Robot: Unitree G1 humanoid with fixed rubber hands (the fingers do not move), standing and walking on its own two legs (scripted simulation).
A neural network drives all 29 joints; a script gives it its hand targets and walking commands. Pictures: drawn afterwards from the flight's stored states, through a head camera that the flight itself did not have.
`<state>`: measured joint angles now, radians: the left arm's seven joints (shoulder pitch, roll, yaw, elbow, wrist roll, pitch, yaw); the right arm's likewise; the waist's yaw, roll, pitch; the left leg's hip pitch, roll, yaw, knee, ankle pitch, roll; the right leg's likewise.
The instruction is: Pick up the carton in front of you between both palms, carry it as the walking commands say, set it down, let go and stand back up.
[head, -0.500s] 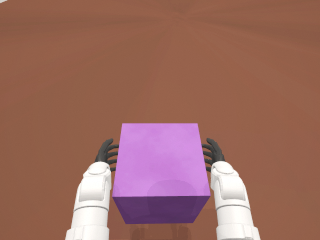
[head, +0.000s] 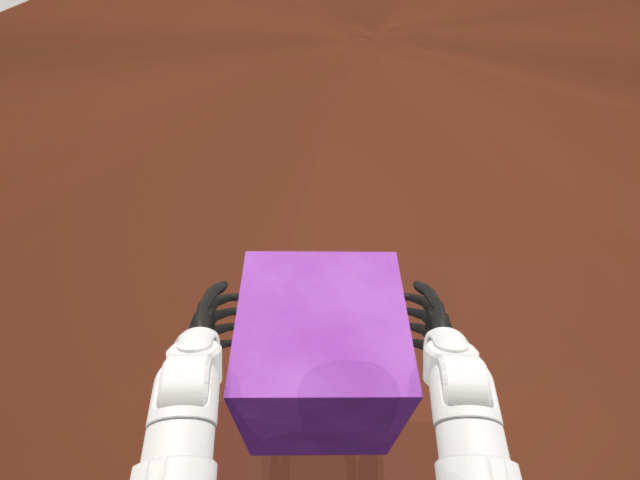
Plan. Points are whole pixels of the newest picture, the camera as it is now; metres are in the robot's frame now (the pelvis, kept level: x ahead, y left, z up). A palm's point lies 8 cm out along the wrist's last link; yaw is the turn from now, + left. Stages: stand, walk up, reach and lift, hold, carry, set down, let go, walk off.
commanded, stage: hold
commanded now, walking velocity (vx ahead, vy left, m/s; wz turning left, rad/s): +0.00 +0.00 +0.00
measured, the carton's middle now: (320, 358) +0.30 +0.00 -0.04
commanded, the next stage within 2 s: set down in 0.02 s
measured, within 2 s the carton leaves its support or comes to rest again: neither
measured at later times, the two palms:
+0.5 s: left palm (213, 338) +0.33 +0.16 -0.04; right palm (409, 335) +0.34 -0.14 -0.04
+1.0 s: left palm (240, 360) +0.40 +0.15 -0.23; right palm (391, 365) +0.38 -0.14 -0.22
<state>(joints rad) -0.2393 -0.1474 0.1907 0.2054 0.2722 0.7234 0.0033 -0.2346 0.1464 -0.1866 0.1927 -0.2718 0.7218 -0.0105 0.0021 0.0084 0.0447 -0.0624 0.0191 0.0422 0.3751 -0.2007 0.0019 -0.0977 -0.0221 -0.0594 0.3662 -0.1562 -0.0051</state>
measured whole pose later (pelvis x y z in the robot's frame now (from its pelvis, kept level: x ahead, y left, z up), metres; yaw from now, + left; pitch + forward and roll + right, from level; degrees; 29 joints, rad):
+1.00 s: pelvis -0.04 +0.01 -0.15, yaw +2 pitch +40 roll +0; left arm -0.78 -0.08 0.42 0.62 0.26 0.25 0.01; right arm -0.72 0.15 -0.51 0.51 -0.27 0.25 -0.03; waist -0.04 0.02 -0.18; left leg -1.52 -0.09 -0.07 1.28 -0.45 0.00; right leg -1.53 0.07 0.06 1.26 -0.42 0.02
